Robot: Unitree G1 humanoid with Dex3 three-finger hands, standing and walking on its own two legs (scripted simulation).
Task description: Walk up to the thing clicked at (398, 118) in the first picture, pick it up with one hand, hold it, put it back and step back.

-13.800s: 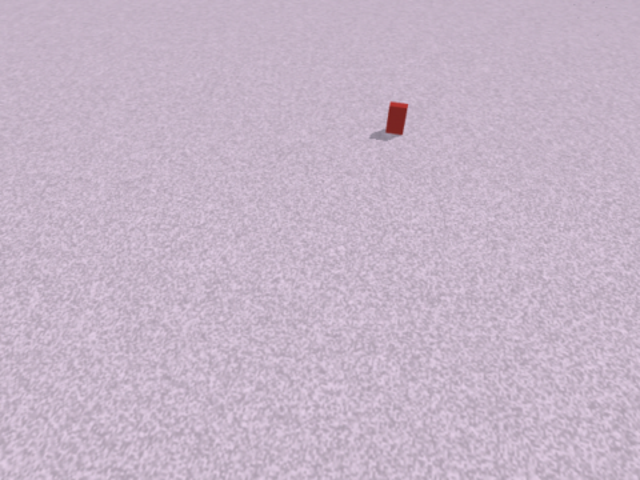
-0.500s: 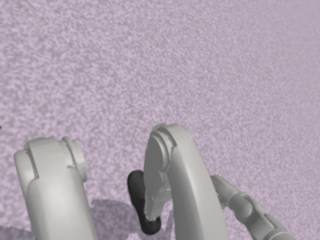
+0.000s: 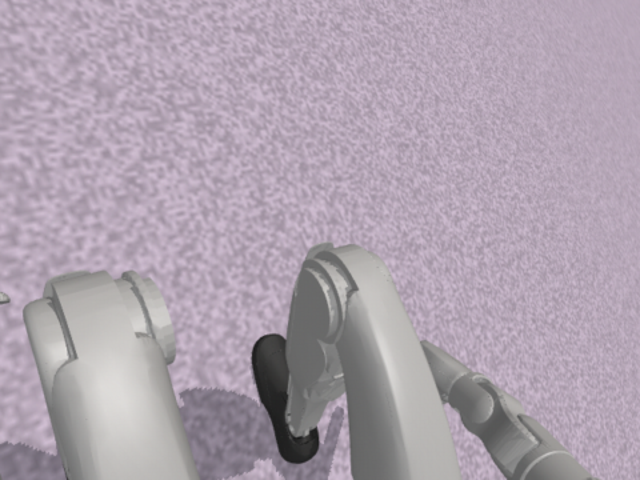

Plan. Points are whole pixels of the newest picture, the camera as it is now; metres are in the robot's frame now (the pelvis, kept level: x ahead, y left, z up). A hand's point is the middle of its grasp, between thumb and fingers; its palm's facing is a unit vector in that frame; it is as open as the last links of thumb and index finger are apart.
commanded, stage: close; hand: left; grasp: from the side
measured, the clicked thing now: out of the picture +0.41 +0.33 -0.20
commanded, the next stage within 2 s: settle in 1.16 s
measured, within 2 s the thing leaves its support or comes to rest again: leaves its support in 1.40 s
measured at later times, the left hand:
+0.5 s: hand out of the picture +0.39 +0.32 -0.16, palm faces +0.48 -0.88 +0.02, open 11.6 cm
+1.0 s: hand out of the picture +0.41 +0.33 -0.16, palm faces +0.49 -0.87 +0.02, open 8.5 cm
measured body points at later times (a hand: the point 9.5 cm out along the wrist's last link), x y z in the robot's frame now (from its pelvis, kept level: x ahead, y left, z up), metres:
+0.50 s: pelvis +0.00 +0.00 +0.00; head +0.20 +0.19 +0.34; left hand +0.36 +0.37 -0.16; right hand +0.18 -0.23 -0.03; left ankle +0.08 +0.13 -0.24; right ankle +0.13 -0.13 -0.24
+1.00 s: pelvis -0.01 +0.00 +0.00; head +0.21 +0.20 +0.34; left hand +0.38 +0.37 -0.16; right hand +0.17 -0.24 -0.03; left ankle +0.08 +0.13 -0.24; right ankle +0.13 -0.13 -0.24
